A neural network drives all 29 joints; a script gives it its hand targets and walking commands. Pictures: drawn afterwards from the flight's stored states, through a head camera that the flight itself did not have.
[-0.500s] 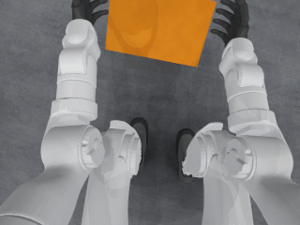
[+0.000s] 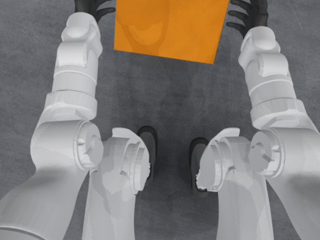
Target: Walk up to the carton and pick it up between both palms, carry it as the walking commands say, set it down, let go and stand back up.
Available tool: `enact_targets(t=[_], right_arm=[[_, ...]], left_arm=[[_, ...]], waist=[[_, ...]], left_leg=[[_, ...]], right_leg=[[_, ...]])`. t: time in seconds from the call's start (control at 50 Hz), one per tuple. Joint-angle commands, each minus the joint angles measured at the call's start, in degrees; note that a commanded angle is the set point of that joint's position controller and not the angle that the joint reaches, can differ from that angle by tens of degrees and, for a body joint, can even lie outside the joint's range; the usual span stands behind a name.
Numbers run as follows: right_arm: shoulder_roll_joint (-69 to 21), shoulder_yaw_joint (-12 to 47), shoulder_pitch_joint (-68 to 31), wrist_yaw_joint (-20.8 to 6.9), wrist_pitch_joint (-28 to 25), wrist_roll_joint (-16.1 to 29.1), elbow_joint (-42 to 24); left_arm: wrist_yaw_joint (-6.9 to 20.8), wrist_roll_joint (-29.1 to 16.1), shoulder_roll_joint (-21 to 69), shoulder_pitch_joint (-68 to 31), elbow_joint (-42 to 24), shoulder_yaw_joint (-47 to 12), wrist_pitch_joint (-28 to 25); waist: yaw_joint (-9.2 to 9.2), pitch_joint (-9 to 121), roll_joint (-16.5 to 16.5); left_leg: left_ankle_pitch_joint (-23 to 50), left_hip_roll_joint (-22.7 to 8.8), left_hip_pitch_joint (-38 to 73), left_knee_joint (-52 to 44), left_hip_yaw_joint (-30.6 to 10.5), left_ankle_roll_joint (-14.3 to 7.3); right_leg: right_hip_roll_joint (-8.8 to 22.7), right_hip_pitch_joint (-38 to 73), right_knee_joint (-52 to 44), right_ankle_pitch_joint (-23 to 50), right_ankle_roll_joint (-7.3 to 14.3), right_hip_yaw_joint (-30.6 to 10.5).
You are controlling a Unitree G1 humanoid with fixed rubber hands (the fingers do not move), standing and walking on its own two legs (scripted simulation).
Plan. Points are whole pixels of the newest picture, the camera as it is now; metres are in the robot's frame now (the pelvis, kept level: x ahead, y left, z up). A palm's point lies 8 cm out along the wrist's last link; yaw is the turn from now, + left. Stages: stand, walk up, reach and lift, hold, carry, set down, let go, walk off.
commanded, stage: set down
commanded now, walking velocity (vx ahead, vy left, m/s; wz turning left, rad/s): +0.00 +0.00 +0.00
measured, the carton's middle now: (166, 23) +0.56 +0.02 -0.27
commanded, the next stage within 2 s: none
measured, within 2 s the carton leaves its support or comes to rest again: rests again in 1.58 s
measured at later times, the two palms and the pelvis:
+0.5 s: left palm (87, 15) +0.54 +0.18 -0.15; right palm (251, 26) +0.52 -0.15 -0.17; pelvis +0.00 +0.00 -0.01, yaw +0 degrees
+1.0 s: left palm (87, 14) +0.54 +0.19 -0.17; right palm (248, 21) +0.54 -0.14 -0.18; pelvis +0.00 +0.00 -0.01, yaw -1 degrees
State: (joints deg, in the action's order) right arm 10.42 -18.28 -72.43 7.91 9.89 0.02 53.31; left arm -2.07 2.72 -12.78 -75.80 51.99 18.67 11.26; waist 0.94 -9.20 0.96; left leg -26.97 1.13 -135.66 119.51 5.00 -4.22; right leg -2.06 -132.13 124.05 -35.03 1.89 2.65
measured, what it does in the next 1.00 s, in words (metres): stands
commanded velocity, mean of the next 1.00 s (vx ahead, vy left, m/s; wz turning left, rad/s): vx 0.00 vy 0.00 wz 0.00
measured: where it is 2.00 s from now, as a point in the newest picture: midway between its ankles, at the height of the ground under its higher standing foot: (172, 170)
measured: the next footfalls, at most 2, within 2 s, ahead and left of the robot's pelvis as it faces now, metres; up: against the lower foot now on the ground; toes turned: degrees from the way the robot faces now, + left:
none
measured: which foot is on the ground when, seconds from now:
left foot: down 0.00-1.00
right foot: down 0.00-1.00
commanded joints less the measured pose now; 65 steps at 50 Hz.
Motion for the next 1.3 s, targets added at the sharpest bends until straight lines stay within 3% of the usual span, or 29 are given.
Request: enact_targets(t=[0.0, 0.02, 0.08, 0.12, 0.14, 0.2, 0.26, 0.3, 0.34, 0.36, 0.4, 0.48, 0.56, 0.58, 0.66, 0.7, 0.76, 0.8, 0.82, 0.88, 0.96, 0.98, 1.0, 1.04, 1.1, 1.16, 1.22, 1.24, 1.28], right_arm=[[-39.9, 18.5, -29.6, -15.0, -2.4, 3.7, -4.1], [-40.9, 21.5, -31.3, -14.6, -3.1, 4.1, -5.9], [-41.7, 18.2, -29.5, -14.9, -2.6, 2.9, -2.3], [-40.3, 18.0, -27.2, -14.6, -2.3, 2.3, -0.9], [-37.4, 19.9, -30.9, -14.5, -3.0, 2.9, -5.4], [-41.2, 18.8, -28.4, -14.8, -2.3, 2.6, -1.0], [-36.6, 17.4, -27.9, -14.4, -2.4, 1.4, -0.1], [-38.3, 13.4, -28.2, -14.6, -2.0, 0.0, -0.3], [-37.1, 15.4, -27.1, -14.9, -2.3, 0.7, 1.4], [-37.8, 15.8, -27.1, -14.6, -2.5, 0.8, 0.9], [-39.3, 15.9, -25.2, -14.8, -2.2, 0.2, 2.6], [-36.3, 14.0, -25.3, -14.6, -1.9, -1.2, 2.0], [-37.5, 13.7, -21.2, -14.2, -2.1, -2.9, 6.2], [-36.5, 12.5, -22.8, -14.6, -1.8, -1.2, 6.2], [-37.2, 14.2, -24.4, -14.2, -2.4, -1.8, 4.7], [-35.8, 12.9, -21.9, -14.4, -1.7, -2.3, 8.0], [-34.8, 12.2, -19.3, -14.1, -1.7, -4.1, 8.8], [-34.6, 10.3, -20.1, -14.5, -1.9, -4.7, 7.5], [-37.0, 12.7, -17.5, -14.4, -1.6, -4.3, 10.3], [-36.6, 12.5, -22.6, -15.0, -1.3, -3.3, 6.4], [-34.3, 12.5, -22.2, -14.7, -1.4, -4.3, 8.0], [-37.3, 11.2, -17.2, -14.9, -1.5, -4.7, 9.9], [-35.2, 10.6, -20.8, -14.8, -2.4, -3.9, 7.0], [-34.3, 10.4, -19.1, -14.5, -1.9, -4.9, 6.0], [-31.6, 12.5, -22.5, -13.9, -2.3, -4.8, 6.7], [-32.2, 9.2, -18.0, -14.0, -2.6, -4.9, 9.8], [-32.3, 10.2, -16.6, -13.7, -2.5, -5.7, 10.2], [-33.7, 10.6, -16.4, -13.6, -2.8, -5.8, 8.1], [-26.9, 8.4, -18.1, -12.9, -3.1, -6.4, 9.1]], left_arm=[[13.2, -4.3, 43.4, -19.8, 6.7, -17.9, -0.9], [13.2, -4.9, 42.3, -21.2, 2.9, -17.7, -2.2], [13.5, -3.6, 44.0, -21.2, 4.9, -15.6, -1.8], [13.4, -5.4, 43.5, -20.4, 5.1, -16.8, -1.6], [13.2, -5.0, 41.8, -20.3, 4.5, -16.8, -1.6], [12.8, -3.4, 40.9, -20.8, 7.8, -14.9, -1.8], [13.5, -3.5, 39.9, -17.0, 10.3, -14.8, -1.5], [14.1, -2.4, 41.8, -19.1, 10.5, -14.2, -0.6], [13.3, -3.4, 38.4, -21.8, 9.1, -15.2, -1.9], [13.7, -3.5, 39.7, -21.4, 7.8, -14.0, -2.1], [14.0, -5.5, 38.6, -22.5, 5.6, -15.7, -2.6], [14.2, -4.3, 38.5, -19.4, 10.2, -15.0, -1.2], [14.6, -3.9, 37.0, -22.7, 8.8, -13.7, -1.9], [14.3, -4.4, 35.6, -23.8, 10.2, -14.1, -1.7], [14.6, -4.6, 35.5, -21.4, 11.9, -13.9, -2.2], [14.3, -2.8, 35.3, -19.4, 14.7, -11.9, -1.4], [15.1, -6.7, 36.4, -23.5, 8.6, -15.6, -2.6], [15.3, -5.2, 37.3, -22.1, 10.7, -13.9, -1.9], [15.1, -4.5, 34.9, -20.9, 11.3, -13.8, -2.0], [15.2, -3.4, 34.6, -22.3, 11.0, -12.0, -2.0], [15.2, -5.0, 34.6, -21.3, 9.9, -13.7, -1.9], [15.4, -5.6, 35.3, -21.7, 11.8, -14.3, -1.8], [15.5, -4.2, 35.8, -19.5, 13.1, -13.7, -1.8], [15.5, -3.7, 34.6, -18.0, 14.1, -12.7, -1.2], [15.6, -1.6, 33.9, -15.1, 16.4, -9.6, -1.4], [14.7, -4.7, 34.7, -18.2, 14.0, -14.0, -2.3], [14.9, -3.2, 33.7, -19.0, 13.3, -12.3, -2.4], [15.1, -4.3, 32.7, -17.6, 11.8, -10.2, -2.8], [13.8, -2.7, 29.6, -16.8, 15.1, -10.5, -2.5]], waist=[[-2.68, 51.2, -0.9], [0.12, 47.9, 3.8], [0.55, 46.4, 1.3], [-3.94, 48.8, 2.5], [-2.98, 45.4, 5.0], [-1.03, 45.6, 3.9], [-3.87, 43.0, 3.4], [-3.02, 40.8, -1.0], [-3.34, 42.7, 1.5], [-0.92, 42.4, 0.6], [-4.63, 42.8, 5.3], [-4.00, 38.1, -0.1], [-6.22, 36.9, 4.9], [-3.99, 37.5, 0.4], [-3.44, 36.2, 5.6], [-1.37, 33.1, 1.7], [-8.22, 34.5, 3.8], [-7.10, 32.4, 0.0], [-5.52, 31.5, 5.1], [-2.73, 32.5, 3.6], [-4.49, 31.2, 4.0], [-8.02, 32.6, 5.4], [-4.39, 33.3, 0.0], [-7.16, 29.3, 1.9], [-2.54, 31.1, 3.7], [-8.13, 34.0, 0.4], [-5.99, 30.8, 1.1], [-6.32, 32.0, 6.7], [-4.43, 31.2, 0.0]], left_leg=[[17.1, 2.9, 39.0, -1.0, -9.5, 1.6], [18.0, 3.3, 32.0, -0.3, -9.3, 1.9], [15.4, 3.7, 31.0, -1.5, -8.0, 1.1], [17.7, 3.3, 34.7, -0.3, -10.1, 1.1], [17.3, 3.1, 33.6, 0.1, -11.2, 1.2], [14.9, 3.9, 32.6, -0.8, -9.0, 0.8], [12.4, 3.1, 30.9, -1.4, -9.9, 1.5], [12.6, 3.7, 30.3, -0.6, -9.1, 1.1], [11.4, 3.5, 29.9, -1.1, -9.0, 1.1], [13.5, 3.3, 30.2, -0.9, -7.8, 1.9], [13.5, 3.3, 27.5, -0.4, -9.7, 1.1], [9.7, 3.2, 29.0, -1.2, -9.3, 2.2], [8.2, 3.1, 23.7, -0.8, -8.9, 1.2], [9.2, 3.1, 26.3, -1.1, -8.1, 2.0], [11.6, 3.2, 24.5, -0.1, -10.0, 1.1], [6.4, 3.4, 23.6, -1.1, -7.7, 1.8], [8.0, 3.1, 22.4, -0.4, -9.2, 2.4], [7.8, 3.3, 21.2, 0.3, -8.4, 2.0], [8.9, 2.6, 22.2, -1.0, -10.3, 2.0], [8.9, 3.4, 19.9, 1.0, -7.3, 1.7], [7.0, 3.3, 20.8, -0.2, -9.5, 1.6], [8.6, 2.8, 21.7, 0.2, -10.6, 1.5], [11.7, 3.4, 22.6, 0.2, -9.6, 2.1], [9.1, 2.6, 21.2, 0.0, -9.2, 1.9], [5.3, 2.8, 18.5, 0.6, -6.9, 1.9], [9.8, 2.3, 26.2, 0.7, -9.3, 2.1], [8.2, 2.4, 19.0, 1.7, -7.4, 2.4], [9.1, 3.1, 18.1, 0.9, -9.3, 1.2], [7.9, 2.6, 23.5, 0.1, -8.8, 2.4]], right_leg=[[-4.2, 17.3, -8.7, 15.9, -0.6, -3.5], [-4.0, 17.5, -9.6, 18.5, -0.8, -3.5], [-4.2, 18.4, -10.1, 16.1, -0.3, -4.4], [-4.0, 19.2, -8.0, 17.4, -0.3, -3.3], [-3.8, 15.3, -8.1, 16.6, -1.2, -3.1], [-4.0, 19.2, -9.1, 15.9, -0.7, -4.6], [-3.5, 17.9, -8.6, 14.7, -0.8, -3.6], [-3.5, 16.4, -9.4, 13.4, 0.0, -4.7], [-3.4, 17.7, -7.8, 14.1, -0.8, -3.5], [-3.3, 18.8, -9.1, 14.8, -0.6, -5.0], [-3.5, 20.1, -7.7, 17.0, -0.4, -3.5], [-3.3, 16.7, -9.1, 12.0, 0.2, -5.1], [-3.6, 19.9, -8.4, 13.7, -0.3, -3.4], [-3.3, 18.4, -9.1, 13.0, 0.0, -5.0], [-2.9, 20.0, -8.0, 16.4, -0.7, -4.7], [-2.9, 18.7, -9.8, 10.4, 0.0, -5.9], [-3.0, 20.4, -9.1, 14.1, 0.3, -4.6], [-2.7, 19.6, -8.6, 13.7, 0.6, -5.0], [-2.8, 19.6, -8.7, 15.0, 0.4, -5.1], [-2.3, 18.3, -9.1, 13.6, -0.3, -6.1], [-2.6, 19.7, -8.3, 12.2, 0.1, -5.5], [-2.8, 20.2, -6.8, 15.8, 0.2, -4.4], [-2.5, 19.5, -7.0, 16.1, 0.1, -5.0], [-2.5, 18.0, -8.3, 14.8, -0.4, -5.4], [-2.2, 24.0, -9.5, 12.3, -0.9, -6.2], [-2.3, 19.6, -6.7, 14.8, -0.3, -3.9], [-2.3, 22.1, -8.0, 17.2, -0.1, -6.5], [-2.2, 25.2, -8.2, 18.5, -0.8, -5.2], [-2.3, 17.9, -7.8, 12.8, -0.6, -5.2]])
